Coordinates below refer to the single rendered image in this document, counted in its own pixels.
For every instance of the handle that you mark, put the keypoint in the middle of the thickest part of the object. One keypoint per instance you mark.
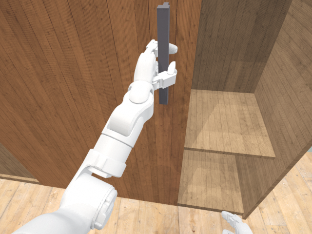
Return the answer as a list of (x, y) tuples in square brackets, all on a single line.
[(163, 29)]

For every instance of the robot left hand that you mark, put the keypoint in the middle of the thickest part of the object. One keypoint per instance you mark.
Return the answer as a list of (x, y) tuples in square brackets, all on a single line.
[(147, 67)]

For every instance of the wardrobe door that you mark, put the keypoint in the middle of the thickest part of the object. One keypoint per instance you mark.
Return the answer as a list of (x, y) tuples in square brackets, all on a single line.
[(65, 65), (9, 165)]

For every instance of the robot left upper arm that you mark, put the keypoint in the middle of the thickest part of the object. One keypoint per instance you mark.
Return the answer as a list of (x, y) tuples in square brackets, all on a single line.
[(88, 204)]

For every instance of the left robot forearm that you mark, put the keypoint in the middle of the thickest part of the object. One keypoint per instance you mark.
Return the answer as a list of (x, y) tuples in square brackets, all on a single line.
[(120, 134)]

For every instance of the robot right hand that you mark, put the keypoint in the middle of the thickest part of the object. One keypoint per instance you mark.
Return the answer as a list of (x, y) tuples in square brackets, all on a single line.
[(235, 222)]

